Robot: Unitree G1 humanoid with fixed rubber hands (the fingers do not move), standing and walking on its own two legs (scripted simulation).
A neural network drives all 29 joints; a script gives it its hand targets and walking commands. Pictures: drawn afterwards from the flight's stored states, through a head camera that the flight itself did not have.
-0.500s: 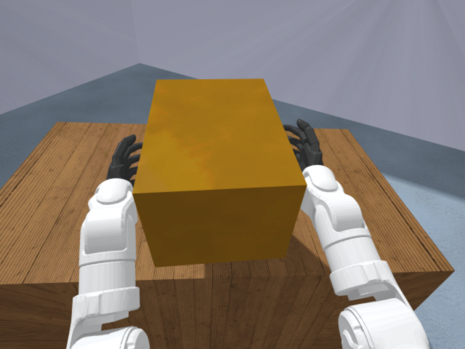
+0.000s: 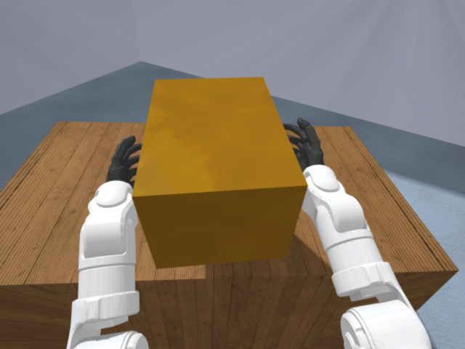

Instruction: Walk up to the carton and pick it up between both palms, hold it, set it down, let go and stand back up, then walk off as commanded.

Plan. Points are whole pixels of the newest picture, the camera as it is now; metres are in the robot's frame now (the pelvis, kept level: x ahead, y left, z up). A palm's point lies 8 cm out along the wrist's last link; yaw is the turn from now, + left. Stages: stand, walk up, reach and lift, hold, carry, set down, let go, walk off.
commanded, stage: hold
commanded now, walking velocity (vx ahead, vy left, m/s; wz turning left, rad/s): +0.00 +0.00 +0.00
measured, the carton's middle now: (215, 161) +0.42 +0.01 +0.16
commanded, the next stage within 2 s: set down in 0.50 s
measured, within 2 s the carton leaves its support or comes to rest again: neither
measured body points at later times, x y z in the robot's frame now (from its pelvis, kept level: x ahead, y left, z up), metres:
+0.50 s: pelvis +0.00 +0.00 +0.00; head -0.05 +0.03 +0.45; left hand +0.37 +0.16 +0.17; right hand +0.37 -0.15 +0.20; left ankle +0.04 +0.15 -0.75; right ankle -0.01 -0.13 -0.75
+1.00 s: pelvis +0.01 +0.00 +0.00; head -0.04 +0.03 +0.45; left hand +0.39 +0.17 +0.15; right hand +0.39 -0.14 +0.17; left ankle +0.04 +0.15 -0.75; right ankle -0.01 -0.13 -0.75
